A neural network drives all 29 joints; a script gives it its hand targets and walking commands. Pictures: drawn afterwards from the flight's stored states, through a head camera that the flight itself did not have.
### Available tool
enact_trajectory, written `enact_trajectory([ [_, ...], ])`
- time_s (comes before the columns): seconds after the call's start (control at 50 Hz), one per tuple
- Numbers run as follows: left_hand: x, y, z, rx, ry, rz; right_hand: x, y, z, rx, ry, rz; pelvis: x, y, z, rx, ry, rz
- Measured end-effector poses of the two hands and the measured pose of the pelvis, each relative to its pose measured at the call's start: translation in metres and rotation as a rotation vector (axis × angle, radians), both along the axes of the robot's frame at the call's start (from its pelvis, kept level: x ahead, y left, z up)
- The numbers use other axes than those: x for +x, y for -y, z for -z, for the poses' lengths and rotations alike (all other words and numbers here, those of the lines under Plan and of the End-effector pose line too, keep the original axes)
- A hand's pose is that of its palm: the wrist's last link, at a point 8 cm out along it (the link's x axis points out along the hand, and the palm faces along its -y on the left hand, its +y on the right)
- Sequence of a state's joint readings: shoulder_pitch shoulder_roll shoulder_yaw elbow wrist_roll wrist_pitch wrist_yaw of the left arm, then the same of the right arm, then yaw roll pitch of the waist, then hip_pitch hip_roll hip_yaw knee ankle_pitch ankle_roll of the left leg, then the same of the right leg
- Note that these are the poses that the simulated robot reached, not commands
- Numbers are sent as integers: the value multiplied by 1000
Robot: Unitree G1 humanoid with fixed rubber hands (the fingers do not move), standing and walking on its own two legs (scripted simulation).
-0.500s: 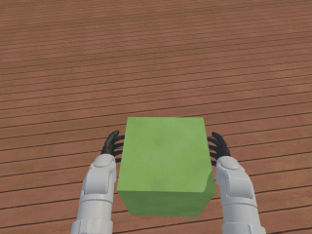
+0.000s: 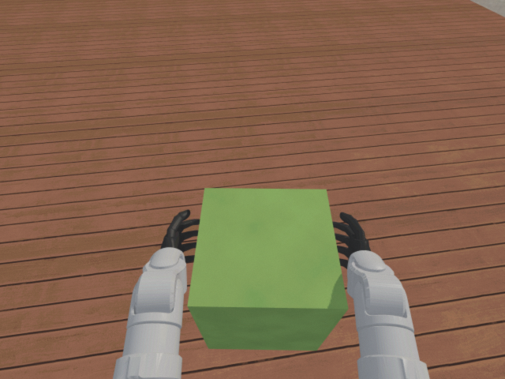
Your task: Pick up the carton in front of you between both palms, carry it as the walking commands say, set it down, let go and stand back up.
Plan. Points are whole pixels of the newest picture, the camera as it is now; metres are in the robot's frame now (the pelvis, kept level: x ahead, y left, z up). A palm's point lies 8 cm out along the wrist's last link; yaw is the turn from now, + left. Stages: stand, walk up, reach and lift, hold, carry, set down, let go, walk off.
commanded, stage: carry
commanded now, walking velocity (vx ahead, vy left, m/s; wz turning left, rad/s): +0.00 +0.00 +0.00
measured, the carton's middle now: (263, 273) +0.30 +0.00 -0.04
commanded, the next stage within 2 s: hold in 1.42 s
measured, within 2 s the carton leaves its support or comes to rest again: neither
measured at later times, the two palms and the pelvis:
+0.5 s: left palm (173, 268) +0.27 +0.15 +0.04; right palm (364, 273) +0.26 -0.15 +0.04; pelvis -0.02 +0.00 +0.00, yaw +0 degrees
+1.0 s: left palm (170, 288) +0.23 +0.14 +0.04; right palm (372, 293) +0.23 -0.16 +0.04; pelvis -0.06 -0.01 +0.00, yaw +0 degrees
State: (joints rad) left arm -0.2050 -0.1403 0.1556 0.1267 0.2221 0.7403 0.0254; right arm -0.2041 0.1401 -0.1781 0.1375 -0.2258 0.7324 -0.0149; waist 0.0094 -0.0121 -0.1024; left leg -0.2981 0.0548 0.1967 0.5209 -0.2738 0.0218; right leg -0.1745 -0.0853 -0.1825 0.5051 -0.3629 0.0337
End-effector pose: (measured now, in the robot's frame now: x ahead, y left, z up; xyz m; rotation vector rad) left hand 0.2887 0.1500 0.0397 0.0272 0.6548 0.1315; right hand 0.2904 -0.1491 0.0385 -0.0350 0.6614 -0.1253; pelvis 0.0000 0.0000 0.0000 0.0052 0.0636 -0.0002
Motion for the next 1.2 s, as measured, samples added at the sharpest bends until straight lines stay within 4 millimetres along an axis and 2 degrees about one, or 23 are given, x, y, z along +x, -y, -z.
enact_trajectory([
  [0.2, 3, 3, 4, 4, 2, 13, -1, 3, 5, 1, 2, 9, 3, 0, 3, 0, -4, 3],
  [0.82, -49, 7, -2, 0, -1, 11, -52, 7, -3, -1, -1, 9, -47, 5, -1, -8, 36, 1],
  [1.2, -63, 10, -2, 2, -1, 12, -66, 10, -2, -3, -1, 7, -61, 8, 0, -9, 32, 0],
])
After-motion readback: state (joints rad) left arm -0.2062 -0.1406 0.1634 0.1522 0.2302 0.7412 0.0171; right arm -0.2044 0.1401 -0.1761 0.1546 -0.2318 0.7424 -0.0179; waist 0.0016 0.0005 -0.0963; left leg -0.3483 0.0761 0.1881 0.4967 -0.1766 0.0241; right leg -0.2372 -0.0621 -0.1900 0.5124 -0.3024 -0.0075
